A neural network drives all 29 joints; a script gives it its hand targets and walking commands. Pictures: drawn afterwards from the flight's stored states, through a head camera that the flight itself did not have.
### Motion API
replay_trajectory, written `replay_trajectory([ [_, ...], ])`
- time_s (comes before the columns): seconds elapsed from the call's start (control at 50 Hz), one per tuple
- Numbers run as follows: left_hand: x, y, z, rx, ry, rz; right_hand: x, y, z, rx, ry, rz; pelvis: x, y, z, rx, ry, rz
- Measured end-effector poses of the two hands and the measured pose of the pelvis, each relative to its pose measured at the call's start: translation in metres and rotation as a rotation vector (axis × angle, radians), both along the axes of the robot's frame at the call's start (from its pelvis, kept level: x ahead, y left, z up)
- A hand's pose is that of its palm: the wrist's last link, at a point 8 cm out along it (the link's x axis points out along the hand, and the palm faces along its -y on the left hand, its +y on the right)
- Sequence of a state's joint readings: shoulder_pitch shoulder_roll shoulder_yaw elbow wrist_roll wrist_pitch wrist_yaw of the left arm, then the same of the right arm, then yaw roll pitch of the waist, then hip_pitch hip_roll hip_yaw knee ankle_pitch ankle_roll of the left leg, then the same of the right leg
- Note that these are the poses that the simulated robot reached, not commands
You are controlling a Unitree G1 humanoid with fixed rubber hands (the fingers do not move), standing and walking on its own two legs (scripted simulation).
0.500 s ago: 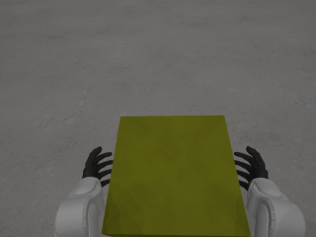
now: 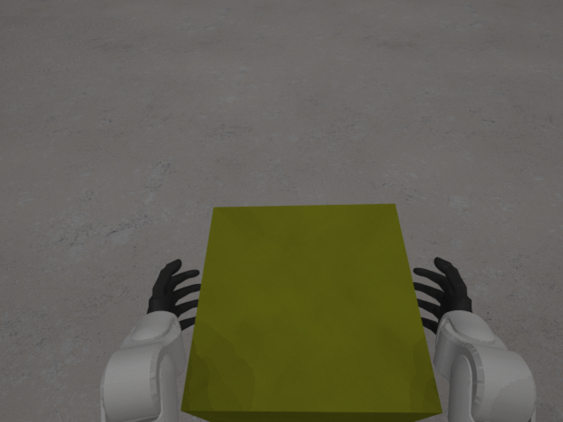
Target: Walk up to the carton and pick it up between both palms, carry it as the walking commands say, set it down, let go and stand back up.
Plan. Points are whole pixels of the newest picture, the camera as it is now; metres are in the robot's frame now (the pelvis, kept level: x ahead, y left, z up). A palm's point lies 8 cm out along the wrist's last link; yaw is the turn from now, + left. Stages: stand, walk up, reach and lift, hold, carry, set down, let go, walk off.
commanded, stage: carry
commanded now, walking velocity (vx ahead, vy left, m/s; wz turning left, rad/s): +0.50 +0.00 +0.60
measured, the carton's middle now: (305, 312) +0.29 -0.02 -0.01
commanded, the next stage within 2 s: none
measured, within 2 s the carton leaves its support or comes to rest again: neither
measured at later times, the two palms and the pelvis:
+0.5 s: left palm (143, 175) +0.48 +0.22 +0.11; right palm (331, 119) +0.62 -0.10 +0.10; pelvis +0.33 -0.03 +0.01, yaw +24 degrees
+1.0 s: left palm (63, 127) +0.69 +0.45 +0.06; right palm (212, 74) +0.88 +0.16 +0.07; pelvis +0.58 +0.17 +0.00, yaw +35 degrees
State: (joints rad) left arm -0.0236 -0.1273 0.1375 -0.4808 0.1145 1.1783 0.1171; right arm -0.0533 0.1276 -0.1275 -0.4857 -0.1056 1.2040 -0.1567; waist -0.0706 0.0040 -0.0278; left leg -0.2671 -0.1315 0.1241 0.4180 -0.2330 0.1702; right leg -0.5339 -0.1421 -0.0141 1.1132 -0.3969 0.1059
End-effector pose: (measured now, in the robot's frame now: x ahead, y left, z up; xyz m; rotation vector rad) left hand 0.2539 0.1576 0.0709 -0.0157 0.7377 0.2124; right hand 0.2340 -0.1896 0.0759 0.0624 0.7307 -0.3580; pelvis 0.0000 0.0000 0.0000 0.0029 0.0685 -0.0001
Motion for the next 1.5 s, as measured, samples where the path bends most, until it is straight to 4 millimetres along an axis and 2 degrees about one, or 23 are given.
replay_trajectory([
  [0.1, 0.043, 0.019, 0.008, -0.022, -0.043, 0.117, 0.084, 0.019, 0.016, -0.025, -0.043, 0.12, 0.063, -0.01, 0.008, -0.032, 0.007, 0.076],
  [0.18, 0.084, 0.028, 0.014, -0.024, -0.083, 0.207, 0.154, 0.031, 0.024, -0.028, -0.082, 0.21, 0.121, -0.021, 0.007, -0.044, 0.013, 0.131],
  [0.3, 0.163, 0.029, 0.015, 0.007, -0.134, 0.29, 0.261, 0.037, 0.013, 0.009, -0.135, 0.289, 0.223, -0.034, -0.013, -0.018, 0.005, 0.24],
  [0.34, 0.186, 0.033, 0.017, 0.03, -0.114, 0.311, 0.292, 0.043, 0.01, 0.03, -0.114, 0.311, 0.246, -0.035, -0.011, -0.031, 0.012, 0.283],
  [0.48, 0.221, 0.059, 0.036, 0.042, -0.064, 0.469, 0.377, 0.087, 0.023, 0.046, -0.065, 0.464, 0.323, -0.032, 0.013, 0.006, 0.002, 0.403],
  [0.58, 0.251, 0.086, 0.048, 0.05, -0.068, 0.556, 0.435, 0.126, 0.033, 0.053, -0.068, 0.552, 0.375, -0.016, 0.022, 0.049, -0.003, 0.452],
  [0.66, 0.287, 0.114, 0.054, 0.058, -0.082, 0.584, 0.479, 0.159, 0.036, 0.062, -0.084, 0.579, 0.417, 0.009, 0.022, 0.074, -0.011, 0.481],
  [0.74, 0.331, 0.151, 0.051, 0.066, -0.1, 0.587, 0.523, 0.196, 0.031, 0.071, -0.102, 0.581, 0.46, 0.044, 0.013, 0.08, -0.017, 0.503],
  [0.8, 0.366, 0.186, 0.04, 0.067, -0.109, 0.581, 0.557, 0.23, 0.02, 0.073, -0.112, 0.574, 0.493, 0.079, -0.001, 0.075, -0.024, 0.514],
  [0.86, 0.4, 0.227, 0.02, 0.053, -0.119, 0.576, 0.588, 0.27, 0.006, 0.058, -0.119, 0.57, 0.526, 0.118, -0.02, 0.052, -0.038, 0.516],
  [0.9, 0.416, 0.25, 0.007, 0.016, -0.086, 0.591, 0.607, 0.294, -0.001, 0.02, -0.087, 0.585, 0.542, 0.135, -0.02, 0.045, -0.017, 0.548],
  [0.96, 0.431, 0.276, -0.006, -0.011, -0.01, 0.614, 0.63, 0.326, -0.007, -0.011, -0.011, 0.611, 0.564, 0.157, -0.01, 0.02, 0.002, 0.58],
  [1.02, 0.441, 0.301, -0.009, -0.026, 0.014, 0.652, 0.653, 0.359, -0.004, -0.029, 0.013, 0.652, 0.587, 0.179, 0.0, -0.002, 0.004, 0.622],
  [1.16, 0.463, 0.361, 0.006, -0.021, -0.052, 0.793, 0.716, 0.45, 0.019, -0.03, -0.055, 0.798, 0.652, 0.227, 0.012, -0.039, -0.011, 0.728],
  [1.26, 0.494, 0.405, 0.019, 0.003, -0.104, 0.878, 0.767, 0.513, 0.029, -0.008, -0.108, 0.884, 0.71, 0.268, 0.009, -0.054, -0.018, 0.789],
  [1.38, 0.556, 0.46, 0.019, 0.042, -0.14, 0.933, 0.84, 0.581, 0.019, 0.035, -0.14, 0.933, 0.787, 0.325, -0.012, -0.013, -0.018, 0.876],
  [1.44, 0.576, 0.486, 0.02, 0.064, -0.109, 0.956, 0.866, 0.614, 0.012, 0.06, -0.108, 0.954, 0.809, 0.344, -0.011, -0.039, -0.022, 0.918],
  [1.5, 0.579, 0.503, 0.023, 0.054, -0.074, 1.006, 0.879, 0.644, 0.013, 0.055, -0.071, 1.0, 0.828, 0.363, -0.002, -0.03, -0.024, 0.945],
])
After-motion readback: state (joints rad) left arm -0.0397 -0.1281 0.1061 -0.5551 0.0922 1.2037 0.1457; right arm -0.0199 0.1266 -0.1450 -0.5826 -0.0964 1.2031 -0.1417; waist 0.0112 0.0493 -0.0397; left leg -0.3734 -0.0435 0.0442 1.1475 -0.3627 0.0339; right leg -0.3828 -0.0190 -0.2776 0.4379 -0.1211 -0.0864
